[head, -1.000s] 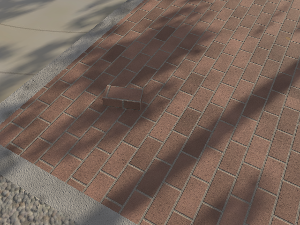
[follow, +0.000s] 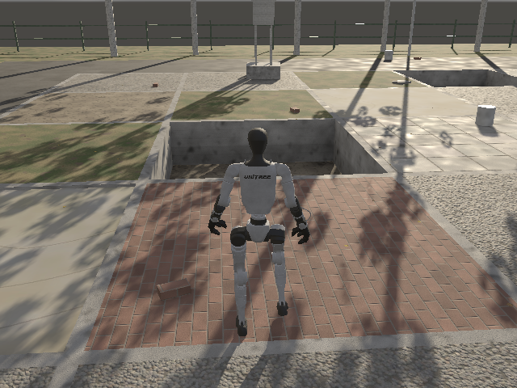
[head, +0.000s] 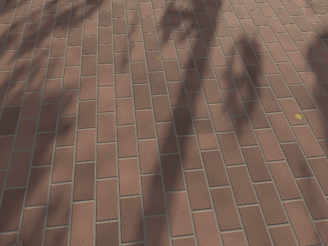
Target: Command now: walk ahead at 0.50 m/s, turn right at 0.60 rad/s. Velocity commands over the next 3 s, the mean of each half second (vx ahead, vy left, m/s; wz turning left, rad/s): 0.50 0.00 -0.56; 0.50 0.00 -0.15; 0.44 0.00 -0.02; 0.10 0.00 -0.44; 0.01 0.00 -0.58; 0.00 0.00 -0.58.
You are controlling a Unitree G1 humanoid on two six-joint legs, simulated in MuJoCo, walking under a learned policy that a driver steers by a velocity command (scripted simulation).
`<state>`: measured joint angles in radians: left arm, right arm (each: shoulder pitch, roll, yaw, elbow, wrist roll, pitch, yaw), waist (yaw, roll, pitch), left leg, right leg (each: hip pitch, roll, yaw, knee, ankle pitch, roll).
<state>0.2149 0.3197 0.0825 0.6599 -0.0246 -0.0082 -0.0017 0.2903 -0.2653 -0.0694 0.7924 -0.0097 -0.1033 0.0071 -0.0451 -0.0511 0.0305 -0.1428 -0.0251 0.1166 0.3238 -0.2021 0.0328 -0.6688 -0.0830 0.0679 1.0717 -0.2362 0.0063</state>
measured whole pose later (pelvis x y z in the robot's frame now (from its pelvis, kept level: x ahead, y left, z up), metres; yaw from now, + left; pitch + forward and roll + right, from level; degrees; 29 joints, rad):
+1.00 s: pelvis +0.57 -0.10 +0.00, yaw -20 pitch +1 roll +1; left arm 0.23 0.30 0.05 0.71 -0.01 -0.05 0.00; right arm 0.32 -0.26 -0.04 0.80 0.00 -0.09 0.03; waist -0.04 -0.04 0.02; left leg -0.20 -0.06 0.04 0.34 -0.17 0.07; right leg -0.59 -0.08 0.05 1.04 -0.27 -0.01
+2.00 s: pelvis +0.90 -0.25 +0.00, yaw -35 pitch +2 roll +0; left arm 0.20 0.32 0.09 0.73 -0.02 0.07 0.03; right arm 0.12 -0.26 -0.05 0.75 -0.02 0.01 -0.04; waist -0.01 -0.03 0.06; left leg -0.30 0.05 0.10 0.42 -0.14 0.01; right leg -0.51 -0.03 0.02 0.98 -0.39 0.08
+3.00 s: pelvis +0.88 -0.28 +0.00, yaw -70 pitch +1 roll +0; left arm 0.18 0.32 0.08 0.63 -0.02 0.07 0.00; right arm 0.14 -0.29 -0.07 0.73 0.01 0.02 -0.02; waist -0.02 0.00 0.08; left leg -0.20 0.07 0.09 0.44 -0.25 -0.02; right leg -0.39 -0.03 0.01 0.78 -0.39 0.08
